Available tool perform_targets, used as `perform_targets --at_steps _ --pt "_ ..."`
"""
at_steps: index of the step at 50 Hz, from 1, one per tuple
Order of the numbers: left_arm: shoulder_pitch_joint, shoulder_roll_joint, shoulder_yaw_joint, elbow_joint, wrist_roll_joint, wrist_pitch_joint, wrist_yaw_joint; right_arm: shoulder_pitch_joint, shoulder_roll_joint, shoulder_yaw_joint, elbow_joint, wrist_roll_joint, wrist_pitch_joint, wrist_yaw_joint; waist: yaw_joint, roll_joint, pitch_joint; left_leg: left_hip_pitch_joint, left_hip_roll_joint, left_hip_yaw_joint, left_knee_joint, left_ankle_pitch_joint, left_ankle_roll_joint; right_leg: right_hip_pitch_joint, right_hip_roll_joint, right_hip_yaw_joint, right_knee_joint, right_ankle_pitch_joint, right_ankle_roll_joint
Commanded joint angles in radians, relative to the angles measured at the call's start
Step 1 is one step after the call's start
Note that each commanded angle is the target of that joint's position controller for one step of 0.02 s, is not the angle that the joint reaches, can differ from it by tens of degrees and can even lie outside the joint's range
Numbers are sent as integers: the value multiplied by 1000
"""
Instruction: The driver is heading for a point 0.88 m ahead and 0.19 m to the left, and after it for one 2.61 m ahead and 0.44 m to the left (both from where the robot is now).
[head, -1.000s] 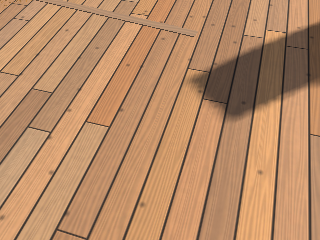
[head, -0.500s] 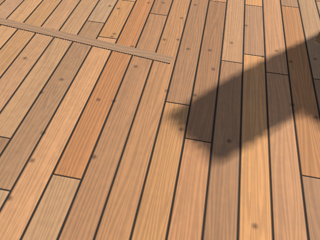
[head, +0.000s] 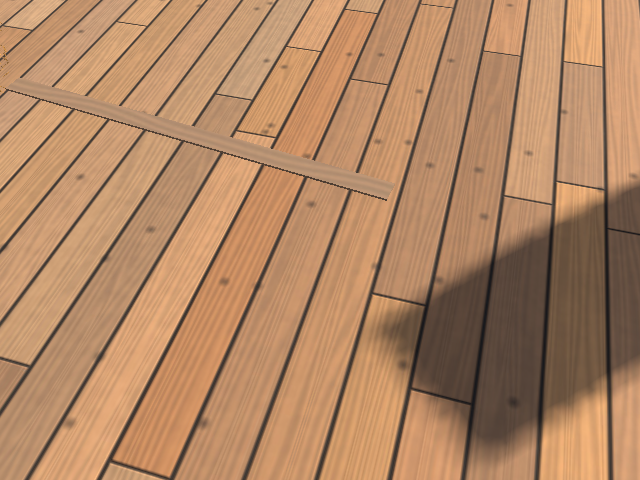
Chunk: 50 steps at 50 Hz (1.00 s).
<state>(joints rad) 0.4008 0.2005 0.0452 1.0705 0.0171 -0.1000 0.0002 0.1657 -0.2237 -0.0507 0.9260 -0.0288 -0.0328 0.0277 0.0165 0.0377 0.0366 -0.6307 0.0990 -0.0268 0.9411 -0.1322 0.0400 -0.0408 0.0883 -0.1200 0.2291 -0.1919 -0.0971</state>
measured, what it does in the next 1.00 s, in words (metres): walks ahead, turning left: left foot, then right foot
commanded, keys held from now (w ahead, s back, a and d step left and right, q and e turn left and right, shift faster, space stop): w+q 0.44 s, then w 0.56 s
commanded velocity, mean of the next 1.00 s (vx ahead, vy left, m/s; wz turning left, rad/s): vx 0.50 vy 0.00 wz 0.31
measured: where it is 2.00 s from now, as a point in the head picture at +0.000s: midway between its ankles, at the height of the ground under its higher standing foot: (260, 345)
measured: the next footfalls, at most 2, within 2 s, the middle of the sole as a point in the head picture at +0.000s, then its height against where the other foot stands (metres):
left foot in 0.24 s outside the picture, level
right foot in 0.80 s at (324, 414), level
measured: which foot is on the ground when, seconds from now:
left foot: up 0.00-0.22, down 0.24-0.80, up 0.82-1.00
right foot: down 0.00-0.26, up 0.28-0.78, down 0.80-1.00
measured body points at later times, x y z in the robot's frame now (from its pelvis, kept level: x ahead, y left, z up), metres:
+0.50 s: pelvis +0.27 +0.08 +0.00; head +0.30 +0.09 +0.45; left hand +0.35 +0.35 -0.13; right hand +0.36 -0.19 -0.13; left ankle +0.25 +0.11 -0.75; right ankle +0.39 -0.08 -0.67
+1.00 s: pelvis +0.56 +0.10 +0.00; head +0.59 +0.09 +0.45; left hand +0.53 +0.37 -0.13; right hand +0.71 -0.13 -0.14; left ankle +0.50 +0.22 -0.67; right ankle +0.60 +0.04 -0.75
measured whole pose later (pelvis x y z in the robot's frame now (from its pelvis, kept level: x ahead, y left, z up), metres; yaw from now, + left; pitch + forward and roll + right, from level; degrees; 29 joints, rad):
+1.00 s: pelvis +0.56 +0.10 +0.00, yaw +20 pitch +0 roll -1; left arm 0.30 0.23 0.05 0.91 0.01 -0.08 -0.01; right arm 0.27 -0.26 -0.05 0.90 -0.04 -0.05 0.02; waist 0.00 0.04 0.04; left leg -0.48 0.03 -0.03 1.10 -0.29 0.06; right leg -0.19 0.07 -0.08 0.35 -0.17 -0.09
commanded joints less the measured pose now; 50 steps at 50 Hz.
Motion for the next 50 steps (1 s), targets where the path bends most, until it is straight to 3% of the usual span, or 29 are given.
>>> perform_targets --at_steps 1,5,8,10,11,12,13,14,15,16,17,19,21,23,26,29,34,36,37,38,39,40,41,42,43,44,45,47,50 --pt "3 103 11 -50 -1 -20 4 -63 -21 6 -62 9 -4 7 -5 -90 62 0 -15 37 -135 122 -1 -66 -262 92 -136 289 -74" --pt "71 107 8 -29 3 -19 17 -173 -17 15 -106 5 -9 10 32 -92 78 0 -36 99 -275 144 31 58 -296 26 -110 397 -61" --pt "75 127 12 -24 8 -10 30 -180 -30 8 -125 -1 -14 11 16 -102 68 35 -75 141 -336 37 76 161 -327 -18 -4 635 -48" --pt "53 155 19 -30 11 0 38 -88 -52 -5 -104 -5 -15 4 -31 -130 4 157 -142 183 -349 -66 120 194 -335 -52 174 934 -35" --pt "44 168 23 -36 12 10 38 16 -72 -18 -73 -7 -19 2 -72 -133 -56 267 -179 194 -380 -89 145 183 -332 -68 334 980 -29" --pt "28 176 25 -53 7 16 36 168 -108 -38 -27 -17 -25 -2 -141 -110 -135 480 -176 147 -447 -57 183 70 -315 -89 556 857 -6" --pt "22 135 14 -105 -12 12 27 302 -214 -72 -12 -30 -25 -16 -184 17 -252 765 53 -175 -476 -139 278 -221 -255 -111 908 485 34" --pt "19 102 14 -161 -21 1 7 264 -270 -87 -25 -8 -13 -16 -120 203 -326 949 271 -709 -629 -46 418 -571 -22 5 1218 -335 75" --pt "-92 148 22 -184 -2 -8 2 229 -249 -82 -23 14 -1 -17 -122 33 -235 900 226 -601 -647 -45 381 -689 -100 160 1231 -255 57" --pt "-135 133 17 -205 -10 -21 -3 171 -201 -70 -28 18 -1 -21 -97 -9 -125 768 206 -476 -665 7 345 -700 -143 158 1165 -166 55" --pt "-129 127 18 -199 -8 -23 -1 127 -152 -58 -32 17 -4 -22 -52 -74 -52 641 158 -393 -691 102 298 -647 -176 155 1066 -125 59" --pt "-106 109 16 -204 26 14 -1 90 -115 -44 -37 27 -17 -30 5 -58 -30 502 78 -279 -714 217 258 -536 -201 158 960 -116 91" --pt "-114 97 15 -221 35 46 -8 120 -137 -46 -33 33 -35 -29 16 -38 -33 466 45 -243 -724 283 259 -523 -199 139 896 -110 118" --pt "-175 95 13 -250 33 59 -13 154 -162 -52 -30 31 -40 -29 5 -20 -16 456 25 -220 -747 279 248 -561 -201 120 811 -41 140" --pt "-294 98 10 -292 28 62 -19 223 -147 -45 -19 30 -40 -26 -41 3 9 500 7 -199 -764 308 201 -614 -204 103 657 95 146" --pt "-378 94 3 -321 21 59 -26 285 -141 -39 -4 28 -42 -28 -80 18 5 588 8 -184 -752 371 160 -630 -187 94 541 189 129" --pt "-505 101 -7 -376 11 46 -32 341 -149 -31 12 11 -42 -43 -119 26 34 724 50 -195 -718 446 162 -635 -144 73 391 181 85" --pt "-472 117 -3 -380 9 38 -31 318 -165 -32 13 6 -45 -50 -84 35 36 742 74 -190 -680 547 148 -560 -124 75 335 121 51" --pt "-408 129 2 -363 8 34 -26 292 -175 -32 9 6 -47 -52 -49 42 17 730 72 -174 -631 671 131 -462 -98 69 307 81 32" --pt "-312 149 12 -333 6 30 -17 279 -186 -34 10 3 -50 -51 -9 47 -31 724 62 -162 -533 801 118 -339 -62 58 291 41 13" --pt "-159 167 23 -286 7 22 -5 264 -187 -33 11 5 -51 -46 63 16 -109 688 24 -126 -359 811 102 -156 -52 52 227 78 -13" --pt "4 219 39 -255 29 14 9 265 -157 -23 -10 13 -56 -41 124 -44 -220 520 -18 -101 -113 559 89 96 -206 213 222 16 -59" --pt "86 334 71 -243 47 19 8 399 -63 -6 -19 56 -55 -33 82 -284 -361 188 -205 -10 287 -94 36 373 -492 693 167 -40 -214" --pt "19 260 58 -238 13 34 -6 367 -145 -21 -6 21 -52 -37 59 -183 -307 69 -200 -82 375 -357 54 298 -494 846 57 -92 -215" --pt "-91 197 42 -256 -2 36 -9 280 -147 -24 -25 11 -49 -34 21 -107 -132 30 -139 -87 374 -273 56 133 -459 680 42 -141 -193" --pt "-148 143 28 -261 2 31 -13 222 -129 -17 -39 7 -51 -27 9 -51 -58 42 -101 -78 319 -212 54 16 -411 564 6 -78 -169" --pt "-156 124 20 -251 4 25 -11 202 -115 -16 -45 3 -45 -21 -10 -68 -19 64 -73 -66 268 -191 51 -51 -364 473 -18 -6 -140" --pt "-136 110 12 -219 0 12 -8 226 -91 -10 -39 -12 -23 -8 -43 -111 -15 130 -51 -42 206 -168 30 -126 -312 366 -53 108 -114" --pt "-76 140 21 -183 -9 -5 -11 167 -76 -4 -58 -14 -10 3 -47 -103 -3 68 -22 -2 136 -109 3 -120 -296 296 -95 190 -129"
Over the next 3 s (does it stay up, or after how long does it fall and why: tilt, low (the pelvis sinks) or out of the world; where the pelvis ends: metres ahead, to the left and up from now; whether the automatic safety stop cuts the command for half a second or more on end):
stays up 0.93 0.29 0.00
